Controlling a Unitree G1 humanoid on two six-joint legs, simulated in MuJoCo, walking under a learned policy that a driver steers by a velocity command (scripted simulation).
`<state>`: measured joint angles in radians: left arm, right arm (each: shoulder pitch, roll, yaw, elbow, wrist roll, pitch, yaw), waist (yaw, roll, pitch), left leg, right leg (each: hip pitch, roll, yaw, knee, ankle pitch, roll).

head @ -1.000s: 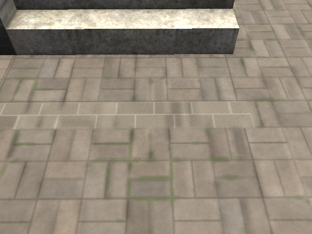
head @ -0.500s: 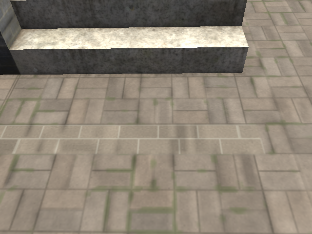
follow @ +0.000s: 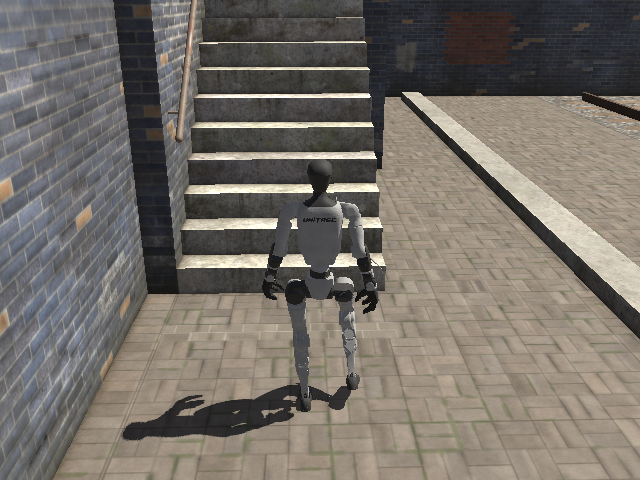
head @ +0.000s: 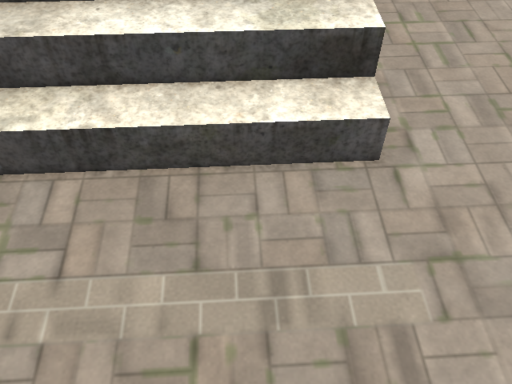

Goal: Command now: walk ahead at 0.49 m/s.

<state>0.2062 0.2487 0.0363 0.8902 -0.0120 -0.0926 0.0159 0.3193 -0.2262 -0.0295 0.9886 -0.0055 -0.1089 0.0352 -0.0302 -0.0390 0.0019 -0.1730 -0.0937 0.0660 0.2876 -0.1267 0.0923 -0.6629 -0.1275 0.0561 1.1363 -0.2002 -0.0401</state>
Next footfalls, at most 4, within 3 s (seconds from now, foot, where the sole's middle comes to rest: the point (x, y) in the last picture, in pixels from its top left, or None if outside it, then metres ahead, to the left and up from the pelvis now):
0.30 right None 0.34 -0.17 -0.78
0.78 left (244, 373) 0.55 0.04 -0.78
1.24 right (328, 373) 0.54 -0.18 -0.78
1.70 left None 0.41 0.06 -0.78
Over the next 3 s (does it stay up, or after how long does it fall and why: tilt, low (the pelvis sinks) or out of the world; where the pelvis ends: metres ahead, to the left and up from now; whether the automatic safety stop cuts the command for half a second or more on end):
stays up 0.78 0.23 0.00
